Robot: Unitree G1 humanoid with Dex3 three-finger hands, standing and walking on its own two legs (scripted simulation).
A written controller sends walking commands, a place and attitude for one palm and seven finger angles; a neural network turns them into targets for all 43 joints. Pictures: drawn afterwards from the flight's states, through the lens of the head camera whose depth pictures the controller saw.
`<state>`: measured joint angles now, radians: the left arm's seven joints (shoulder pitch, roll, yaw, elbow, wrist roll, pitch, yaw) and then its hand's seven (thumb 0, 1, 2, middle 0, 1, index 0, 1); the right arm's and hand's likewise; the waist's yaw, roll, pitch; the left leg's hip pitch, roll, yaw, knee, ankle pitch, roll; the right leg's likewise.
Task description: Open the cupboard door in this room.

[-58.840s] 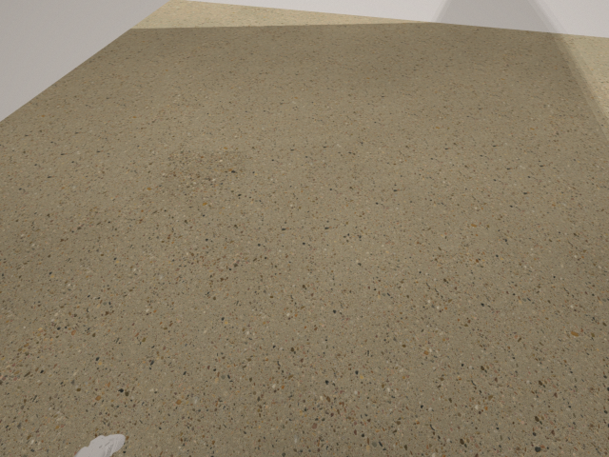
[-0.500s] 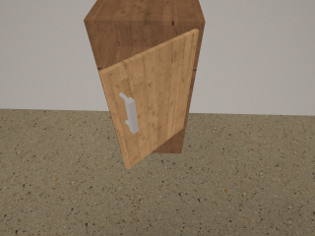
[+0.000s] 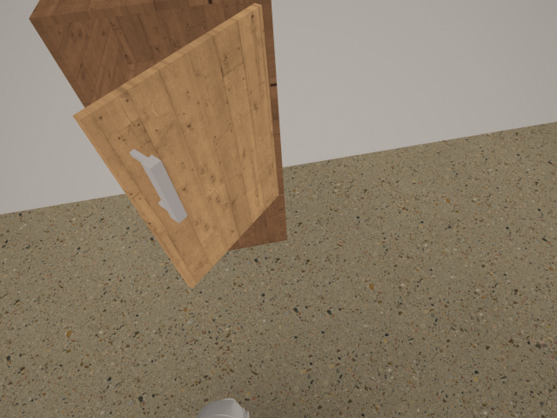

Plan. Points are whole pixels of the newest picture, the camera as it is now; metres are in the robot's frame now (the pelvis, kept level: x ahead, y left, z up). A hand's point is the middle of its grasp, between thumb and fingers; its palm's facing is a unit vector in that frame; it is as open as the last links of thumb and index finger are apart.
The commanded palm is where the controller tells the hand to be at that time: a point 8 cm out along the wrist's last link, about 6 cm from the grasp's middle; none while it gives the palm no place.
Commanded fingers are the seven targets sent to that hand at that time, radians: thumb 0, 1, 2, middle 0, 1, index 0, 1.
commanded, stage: walk to a spot facing it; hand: left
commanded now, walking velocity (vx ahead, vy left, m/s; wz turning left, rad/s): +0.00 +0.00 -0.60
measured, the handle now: (158, 187) +0.47 +0.26 +0.01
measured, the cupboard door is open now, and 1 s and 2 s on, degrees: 43 43 43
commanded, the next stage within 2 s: none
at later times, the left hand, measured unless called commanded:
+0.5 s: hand out of the picture +0.11 +0.22 -0.16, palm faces -0.19 -0.95 -0.24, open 7.4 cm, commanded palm none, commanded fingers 0.00 0.90 0.90 -0.20 -0.30 -0.20 -0.30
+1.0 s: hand (229, 370) +0.21 +0.12 -0.16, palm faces -0.56 -0.80 -0.22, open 7.4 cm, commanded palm none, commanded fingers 0.00 0.90 0.90 -0.20 -0.30 -0.20 -0.30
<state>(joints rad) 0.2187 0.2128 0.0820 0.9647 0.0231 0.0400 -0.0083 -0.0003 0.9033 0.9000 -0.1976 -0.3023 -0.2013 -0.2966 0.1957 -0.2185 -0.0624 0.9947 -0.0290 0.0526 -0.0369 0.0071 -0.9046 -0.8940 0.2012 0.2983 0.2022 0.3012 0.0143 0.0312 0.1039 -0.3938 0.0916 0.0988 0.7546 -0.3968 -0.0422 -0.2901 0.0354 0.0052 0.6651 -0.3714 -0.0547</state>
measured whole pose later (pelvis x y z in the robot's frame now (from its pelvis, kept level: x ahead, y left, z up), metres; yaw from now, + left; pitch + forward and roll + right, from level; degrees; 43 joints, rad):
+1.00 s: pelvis +0.01 +0.01 +0.00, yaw -35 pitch +1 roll -1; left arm 0.16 0.23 0.06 0.88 0.02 0.06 -0.01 0.00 0.90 0.90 -0.20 -0.30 -0.20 -0.30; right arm 0.22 -0.25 -0.05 0.89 -0.02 0.03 -0.03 0.01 -0.91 -0.89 0.20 0.30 0.20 0.30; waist -0.02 -0.01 0.08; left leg -0.33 0.04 0.03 0.61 -0.34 -0.04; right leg -0.38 0.07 0.10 0.61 -0.26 0.00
